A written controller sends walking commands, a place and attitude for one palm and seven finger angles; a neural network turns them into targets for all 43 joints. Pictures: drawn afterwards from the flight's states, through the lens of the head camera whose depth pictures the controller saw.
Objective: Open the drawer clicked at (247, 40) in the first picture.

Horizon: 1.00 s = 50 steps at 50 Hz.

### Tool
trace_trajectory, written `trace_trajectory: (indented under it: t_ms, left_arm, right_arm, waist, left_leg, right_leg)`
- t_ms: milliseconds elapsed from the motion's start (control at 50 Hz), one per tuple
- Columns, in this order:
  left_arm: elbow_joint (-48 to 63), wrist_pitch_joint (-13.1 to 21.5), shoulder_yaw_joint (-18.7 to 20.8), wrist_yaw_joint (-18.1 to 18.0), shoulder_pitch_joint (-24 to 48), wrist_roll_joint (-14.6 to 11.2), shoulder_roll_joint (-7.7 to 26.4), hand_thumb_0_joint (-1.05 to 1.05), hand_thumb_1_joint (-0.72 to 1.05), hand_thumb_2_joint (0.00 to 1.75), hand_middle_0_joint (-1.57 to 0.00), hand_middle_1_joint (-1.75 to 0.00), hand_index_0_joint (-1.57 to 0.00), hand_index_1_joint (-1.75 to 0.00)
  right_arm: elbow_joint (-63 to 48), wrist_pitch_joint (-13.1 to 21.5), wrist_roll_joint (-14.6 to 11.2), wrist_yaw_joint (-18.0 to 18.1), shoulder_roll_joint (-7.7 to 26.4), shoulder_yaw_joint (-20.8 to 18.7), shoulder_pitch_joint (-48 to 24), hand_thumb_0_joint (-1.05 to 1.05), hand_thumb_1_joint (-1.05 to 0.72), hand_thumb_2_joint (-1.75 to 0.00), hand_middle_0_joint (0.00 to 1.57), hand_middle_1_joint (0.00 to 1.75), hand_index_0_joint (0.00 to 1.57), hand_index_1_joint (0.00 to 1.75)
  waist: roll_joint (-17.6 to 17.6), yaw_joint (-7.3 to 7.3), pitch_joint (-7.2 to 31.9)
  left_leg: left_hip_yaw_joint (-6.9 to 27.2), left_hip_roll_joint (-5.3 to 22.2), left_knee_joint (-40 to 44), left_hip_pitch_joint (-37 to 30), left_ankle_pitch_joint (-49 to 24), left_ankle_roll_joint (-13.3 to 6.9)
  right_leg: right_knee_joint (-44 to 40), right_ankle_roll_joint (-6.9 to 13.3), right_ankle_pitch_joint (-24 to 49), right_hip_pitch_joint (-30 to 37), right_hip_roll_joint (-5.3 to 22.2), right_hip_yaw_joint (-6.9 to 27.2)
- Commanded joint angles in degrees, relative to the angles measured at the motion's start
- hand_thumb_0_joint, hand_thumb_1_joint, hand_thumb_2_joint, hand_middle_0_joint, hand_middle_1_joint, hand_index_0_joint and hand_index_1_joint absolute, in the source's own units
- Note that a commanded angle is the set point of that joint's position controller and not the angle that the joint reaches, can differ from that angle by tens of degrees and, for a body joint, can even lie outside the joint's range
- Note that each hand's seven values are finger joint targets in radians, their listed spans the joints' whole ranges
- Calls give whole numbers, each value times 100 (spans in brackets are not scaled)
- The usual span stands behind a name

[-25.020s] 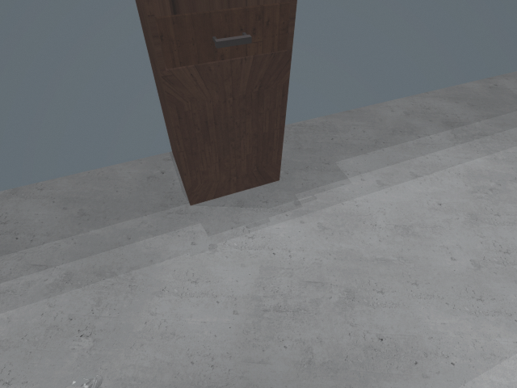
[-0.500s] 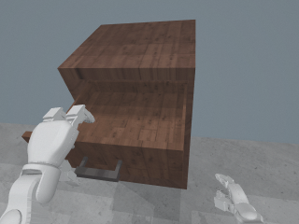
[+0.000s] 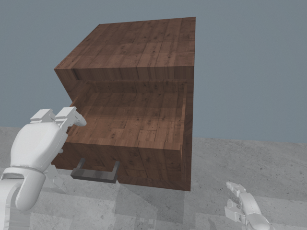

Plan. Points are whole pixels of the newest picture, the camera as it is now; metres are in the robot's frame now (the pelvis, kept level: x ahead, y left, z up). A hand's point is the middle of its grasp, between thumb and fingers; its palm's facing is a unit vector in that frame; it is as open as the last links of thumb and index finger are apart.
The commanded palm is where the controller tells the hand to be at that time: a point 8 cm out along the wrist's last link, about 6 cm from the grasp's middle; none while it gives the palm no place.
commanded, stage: draw the hand back to the body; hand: left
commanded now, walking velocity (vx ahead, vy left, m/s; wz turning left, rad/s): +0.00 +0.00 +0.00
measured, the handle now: (96, 169) +0.25 +0.21 +0.03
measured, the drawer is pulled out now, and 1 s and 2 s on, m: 0.28 0.28 0.28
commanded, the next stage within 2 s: step back with the hand held close in 1.40 s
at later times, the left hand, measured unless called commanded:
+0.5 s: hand (53, 152) +0.20 +0.23 +0.19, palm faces +0.28 -0.63 -0.73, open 13.7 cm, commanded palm +0.15 +0.26 +0.23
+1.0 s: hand (45, 134) +0.23 +0.25 +0.21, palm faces +0.43 -0.81 -0.40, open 10.4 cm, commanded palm +0.17 +0.30 +0.22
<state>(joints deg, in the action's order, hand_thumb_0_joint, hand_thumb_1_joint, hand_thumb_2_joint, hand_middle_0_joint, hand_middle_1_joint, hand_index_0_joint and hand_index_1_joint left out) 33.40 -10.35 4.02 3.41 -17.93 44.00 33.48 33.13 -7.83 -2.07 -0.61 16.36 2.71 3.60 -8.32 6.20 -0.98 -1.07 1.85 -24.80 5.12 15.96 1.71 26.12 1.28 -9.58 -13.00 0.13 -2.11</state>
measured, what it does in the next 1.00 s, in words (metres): stands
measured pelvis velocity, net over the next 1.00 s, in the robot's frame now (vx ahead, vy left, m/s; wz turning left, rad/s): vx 0.04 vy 0.02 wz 0.02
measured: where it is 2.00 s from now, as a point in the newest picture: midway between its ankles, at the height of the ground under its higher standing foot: outside the picture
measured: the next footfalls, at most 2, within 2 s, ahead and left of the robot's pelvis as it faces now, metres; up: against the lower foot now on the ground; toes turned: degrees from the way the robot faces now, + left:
none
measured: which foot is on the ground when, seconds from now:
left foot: down 0.00-1.00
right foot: down 0.00-1.00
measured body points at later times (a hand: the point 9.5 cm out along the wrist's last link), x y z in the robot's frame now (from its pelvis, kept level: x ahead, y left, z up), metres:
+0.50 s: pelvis +0.00 +0.01 +0.00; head +0.00 -0.03 +0.45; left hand +0.18 +0.26 +0.23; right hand +0.23 -0.18 -0.08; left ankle -0.02 +0.14 -0.74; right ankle +0.05 -0.10 -0.74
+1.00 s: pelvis +0.04 +0.02 +0.00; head +0.04 +0.01 +0.45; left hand +0.20 +0.29 +0.23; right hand +0.25 -0.18 -0.08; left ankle -0.02 +0.14 -0.74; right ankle +0.05 -0.10 -0.74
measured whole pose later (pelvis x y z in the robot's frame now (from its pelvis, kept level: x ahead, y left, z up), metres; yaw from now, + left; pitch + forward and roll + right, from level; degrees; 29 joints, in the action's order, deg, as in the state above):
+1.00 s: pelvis +0.04 +0.02 +0.00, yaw +1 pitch -2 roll -1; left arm 36.7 8.1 19.2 -5.9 -26.9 -3.1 20.0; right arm 35.9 8.5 0.2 3.9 11.9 0.8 9.5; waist -3.7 4.0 -1.6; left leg -0.1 1.7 -25.5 3.3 19.8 0.4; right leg 24.5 -0.3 -12.5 -9.7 0.4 -3.0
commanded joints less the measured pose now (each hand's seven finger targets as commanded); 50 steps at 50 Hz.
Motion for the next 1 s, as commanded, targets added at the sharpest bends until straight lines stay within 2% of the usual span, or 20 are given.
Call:
trace_trajectory:
  t_ms: [0, 60, 80, 120, 160, 200, 240, 260, 280, 320, 380, 400, 420, 440, 460, 480, 560, 620, 720, 980]
  left_arm:
    - [866, 137, 1214, -265, 284, -20, 1189, 0, -50, 30, -30, -120, -30, -120]
    - [1150, 286, 1317, -261, 450, -274, 1292, 0, -50, 30, -30, -120, -30, -120]
    - [1176, 324, 1279, -249, 434, -168, 1261, 0, -50, 30, -30, -120, -30, -120]
    - [1078, 433, 1295, -281, 136, -130, 1237, 0, -50, 30, -30, -120, -30, -120]
    - [1089, 518, 1638, -368, 252, -288, 1546, 0, -50, 30, -30, -120, -30, -120]
    - [759, 573, 1506, -357, 120, -182, 1345, 0, -50, 30, -30, -120, -30, -120]
    - [829, 643, 1572, -374, 371, -181, 1465, 0, -50, 30, -30, -120, -30, -120]
    - [977, 684, 1659, -395, 528, -308, 1557, 0, -50, 30, -30, -120, -30, -120]
    - [1091, 707, 1574, -398, 543, -199, 1484, 0, -50, 30, -30, -120, -30, -120]
    - [902, 698, 1527, -390, 114, -211, 1369, 0, -50, 30, -30, -120, -30, -120]
    - [1096, 648, 1685, -349, 105, -257, 1528, 0, -50, 30, -30, -120, -30, -120]
    - [1340, 1325, 1355, -590, 490, -4091, -968, 0, -47, 32, -30, -118, -30, -118]
    - [748, 1607, 1681, -789, -245, -4128, -371, 0, -43, 33, -29, -115, -29, -115]
    - [1090, 1782, 1938, -887, -461, -4455, -338, 0, -40, 34, -29, -113, -29, -113]
    - [1265, 1946, 2167, -985, -325, -4556, -57, 0, -36, 36, -29, -111, -29, -111]
    - [1861, 2124, 2007, -1043, 64, -4545, -214, 0, -32, 37, -29, -109, -29, -109]
    - [1449, 2235, 1975, -1147, -206, -4576, -397, 0, -18, 43, -28, -100, -28, -100]
    - [1510, 2277, 1744, -1099, -177, -4598, -650, 0, -8, 48, -27, -93, -27, -93]
    - [1501, 2270, 1879, -1060, -377, -4655, -603, 0, 9, 55, -26, -82, -26, -82]
    - [1340, 2167, 2258, -1070, -540, -4741, -441, 0, 55, 75, -22, -52, -22, -52]
  right_arm:
    - [-1061, 430, -18, 51, 406, -197, -1057, 0, -90, -90, 20, 30, 20, 30]
    - [-1131, 557, -98, 104, 483, -210, -1141, 0, -90, -90, 20, 30, 20, 30]
    - [-1177, 598, -7, 104, 456, -187, -990, 0, -90, -90, 20, 30, 20, 30]
    - [-1141, 602, 12, 132, 486, -236, -863, 0, -90, -90, 20, 30, 20, 30]
    - [-1103, 693, -47, 191, 505, -235, -971, 0, -90, -90, 20, 30, 20, 30]
    - [-1037, 697, 38, 187, 426, -243, -789, 0, -90, -90, 20, 30, 20, 30]
    - [-1041, 697, 43, 206, 472, -269, -780, 0, -90, -90, 20, 30, 20, 30]
    - [-1051, 764, -26, 225, 497, -253, -931, 0, -90, -90, 20, 30, 20, 30]
    - [-1110, 787, 52, 206, 457, -230, -810, 0, -90, -90, 20, 30, 20, 30]
    - [-1065, 771, 55, 200, 473, -276, -709, 0, -90, -90, 20, 30, 20, 30]
    - [-1139, 770, 51, 179, 499, -224, -779, 0, -90, -90, 20, 30, 20, 30]
    - [-1293, 1225, -9, 333, -202, -242, -478, 0, -90, -90, 20, 30, 20, 30]
    - [-1021, 1485, 69, 433, 62, -241, -275, 0, -90, -90, 20, 30, 20, 30]
    - [-949, 1601, 87, 505, 67, -256, -265, 0, -90, -90, 20, 30, 20, 30]
    - [-818, 1762, 88, 544, 116, -264, -323, 0, -90, -90, 20, 30, 20, 30]
    - [-923, 1935, 155, 556, 57, -215, -268, 0, -90, -90, 20, 30, 20, 30]
    - [-703, 2148, 208, 562, 40, -242, -105, 0, -90, -90, 20, 30, 20, 30]
    - [-718, 2188, 221, 536, 15, -244, -112, 0, -90, -90, 20, 30, 20, 30]
    - [-693, 2155, 232, 492, 41, -293, -116, 0, -90, -90, 20, 30, 20, 30]
    - [-644, 1925, 177, 505, 66, -372, -57, 0, -90, -90, 20, 30, 20, 30]
  waist:
    - [757, 36, 716]
    - [591, -53, 562]
    - [648, 52, 789]
    - [881, 38, 674]
    - [621, -11, 612]
    - [862, 10, 496]
    - [719, 26, 544]
    - [330, -29, 548]
    - [354, 66, 852]
    - [617, 57, 732]
    - [486, 81, 830]
    - [1407, -497, 286]
    - [1526, -415, 180]
    - [1284, -282, 218]
    - [1068, -298, 259]
    - [487, -229, 617]
    - [238, -240, 248]
    - [218, -242, 214]
    - [475, -212, 450]
    - [416, -241, 678]
  left_leg:
    - [-90, -131, 325, 734, -758, -232]
    - [-82, -88, 283, 730, -392, -210]
    - [-51, -133, 274, 725, -474, -241]
    - [-76, -124, 275, 693, -491, -250]
    - [-50, -81, 221, 724, -295, -212]
    - [-36, -118, 267, 750, -343, -240]
    - [-30, -121, 288, 696, -381, -240]
    - [8, -76, 303, 670, -282, -204]
    - [48, -113, 320, 635, -476, -212]
    - [18, -93, 357, 662, -683, -213]
    - [63, -70, 362, 714, -710, -193]
    - [44, 79, 353, 368, -190, -364]
    - [98, 167, 413, 396, 72, -340]
    - [96, 127, 469, 414, -41, -321]
    - [86, 133, 460, 365, 34, -283]
    - [75, 64, 478, 288, -237, -283]
    - [39, 79, 481, 403, -761, -200]
    - [45, 82, 476, 415, -957, -206]
    - [51, 103, 366, 351, -1545, -195]
    - [-3, 134, 212, 188, -2257, -124]
  right_leg:
    - [-478, -156, -40, 932, 228, 367]
    - [-591, -171, -441, 667, 240, 395]
    - [-541, -166, -471, 805, 294, 378]
    - [-572, -194, -467, 707, 297, 327]
    - [-596, -167, -600, 623, 281, 404]
    - [-591, -167, -706, 573, 298, 321]
    - [-576, -165, -613, 548, 293, 277]
    - [-578, -130, -603, 525, 255, 310]
    - [-480, -116, -447, 706, 295, 241]
    - [-430, -136, -133, 731, 271, 146]
    - [-386, -114, -30, 822, 284, 179]
    - [-491, -54, -352, 561, 109, -149]
    - [-505, -66, -649, 491, 121, -123]
    - [-591, -73, -628, 580, 161, -132]
    - [-573, -76, -664, 586, 153, -46]
    - [-522, -39, -439, 805, 210, -33]
    - [-464, 18, 111, 867, 176, -46]
    - [-430, 30, 289, 907, 193, -61]
    - [-311, 24, 875, 1085, 181, -96]
    - [-238, -7, 1461, 1045, 184, -123]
